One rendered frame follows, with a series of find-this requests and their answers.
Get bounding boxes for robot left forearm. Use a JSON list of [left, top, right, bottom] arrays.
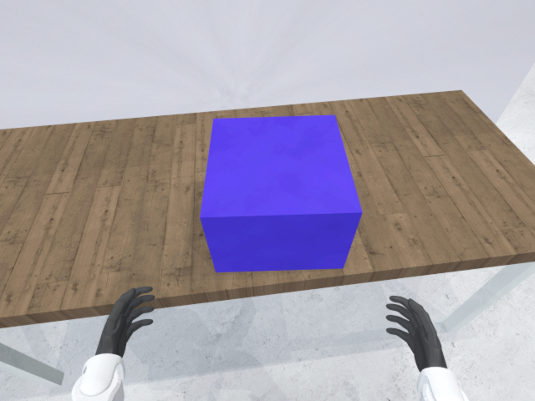
[[72, 353, 125, 401]]

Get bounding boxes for table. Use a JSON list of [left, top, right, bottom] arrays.
[[0, 90, 535, 388]]

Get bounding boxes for robot right forearm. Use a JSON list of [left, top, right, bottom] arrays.
[[416, 367, 471, 401]]

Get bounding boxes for carton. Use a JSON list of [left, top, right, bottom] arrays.
[[200, 115, 363, 272]]

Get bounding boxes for right robot hand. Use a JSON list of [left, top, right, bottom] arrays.
[[386, 296, 447, 372]]

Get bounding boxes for left robot hand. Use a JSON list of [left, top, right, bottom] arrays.
[[95, 287, 155, 357]]

